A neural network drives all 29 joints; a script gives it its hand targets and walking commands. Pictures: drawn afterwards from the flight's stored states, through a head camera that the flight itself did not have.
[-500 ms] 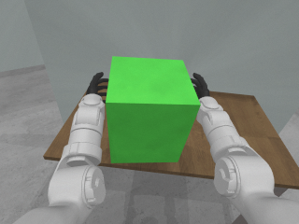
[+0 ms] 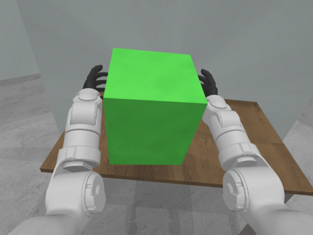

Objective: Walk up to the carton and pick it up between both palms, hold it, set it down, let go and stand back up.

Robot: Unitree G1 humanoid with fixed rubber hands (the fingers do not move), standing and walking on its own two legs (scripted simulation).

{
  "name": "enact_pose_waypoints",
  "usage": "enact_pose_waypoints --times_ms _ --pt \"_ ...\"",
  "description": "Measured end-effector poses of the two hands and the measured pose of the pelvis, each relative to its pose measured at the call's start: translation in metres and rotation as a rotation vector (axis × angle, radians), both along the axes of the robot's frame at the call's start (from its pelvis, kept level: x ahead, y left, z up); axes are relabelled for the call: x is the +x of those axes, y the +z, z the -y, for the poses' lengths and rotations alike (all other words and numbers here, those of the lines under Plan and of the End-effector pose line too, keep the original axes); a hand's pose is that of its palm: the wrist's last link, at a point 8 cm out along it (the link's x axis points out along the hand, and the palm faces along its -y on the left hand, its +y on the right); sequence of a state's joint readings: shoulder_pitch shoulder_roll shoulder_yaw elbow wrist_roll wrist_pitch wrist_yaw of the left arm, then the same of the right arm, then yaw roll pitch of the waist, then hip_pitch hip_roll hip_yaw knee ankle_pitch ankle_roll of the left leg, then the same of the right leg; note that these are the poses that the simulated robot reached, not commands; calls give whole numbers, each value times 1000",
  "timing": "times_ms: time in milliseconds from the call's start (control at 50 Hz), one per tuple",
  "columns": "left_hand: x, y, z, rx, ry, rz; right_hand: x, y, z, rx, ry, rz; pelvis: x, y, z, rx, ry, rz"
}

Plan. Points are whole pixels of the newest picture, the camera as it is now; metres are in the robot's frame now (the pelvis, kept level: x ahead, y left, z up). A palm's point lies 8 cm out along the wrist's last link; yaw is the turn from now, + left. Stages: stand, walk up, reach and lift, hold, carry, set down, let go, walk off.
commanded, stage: reach and lift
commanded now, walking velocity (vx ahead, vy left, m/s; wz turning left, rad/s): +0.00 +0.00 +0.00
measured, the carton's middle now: (149, 110) +0.40 +0.04 +0.16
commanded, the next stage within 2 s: hold in 1.02 s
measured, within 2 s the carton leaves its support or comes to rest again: neither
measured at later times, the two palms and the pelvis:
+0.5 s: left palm (91, 90) +0.38 +0.19 +0.22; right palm (208, 97) +0.40 -0.11 +0.22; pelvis +0.01 +0.00 +0.00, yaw +0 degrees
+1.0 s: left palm (91, 84) +0.38 +0.19 +0.24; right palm (211, 93) +0.39 -0.11 +0.23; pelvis +0.01 +0.00 +0.00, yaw +0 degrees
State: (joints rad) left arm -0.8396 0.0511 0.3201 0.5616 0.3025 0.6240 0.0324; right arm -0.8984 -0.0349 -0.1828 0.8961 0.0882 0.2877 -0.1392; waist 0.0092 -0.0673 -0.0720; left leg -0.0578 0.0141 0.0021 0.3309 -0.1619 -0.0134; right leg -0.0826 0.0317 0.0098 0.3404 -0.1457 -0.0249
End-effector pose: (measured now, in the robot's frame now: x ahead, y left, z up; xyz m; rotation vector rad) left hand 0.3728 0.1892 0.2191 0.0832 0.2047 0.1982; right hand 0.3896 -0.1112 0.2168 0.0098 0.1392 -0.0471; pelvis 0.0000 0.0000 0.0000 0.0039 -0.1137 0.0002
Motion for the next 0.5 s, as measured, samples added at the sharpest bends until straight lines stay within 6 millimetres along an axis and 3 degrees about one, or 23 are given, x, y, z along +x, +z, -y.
enact_pose_waypoints --times_ms 180,340,500 --pt "8 -12 -1 -3 -6 -48 7 -11 -1 -5 -2 -47 4 0 0 0 0 -6" --pt "13 1 -3 3 -5 4 13 3 -3 30 -8 1 9 0 -1 -1 0 -13" --pt "10 4 -1 -2 -12 -20 7 0 -1 54 -20 -25 8 0 -1 -1 0 -6"
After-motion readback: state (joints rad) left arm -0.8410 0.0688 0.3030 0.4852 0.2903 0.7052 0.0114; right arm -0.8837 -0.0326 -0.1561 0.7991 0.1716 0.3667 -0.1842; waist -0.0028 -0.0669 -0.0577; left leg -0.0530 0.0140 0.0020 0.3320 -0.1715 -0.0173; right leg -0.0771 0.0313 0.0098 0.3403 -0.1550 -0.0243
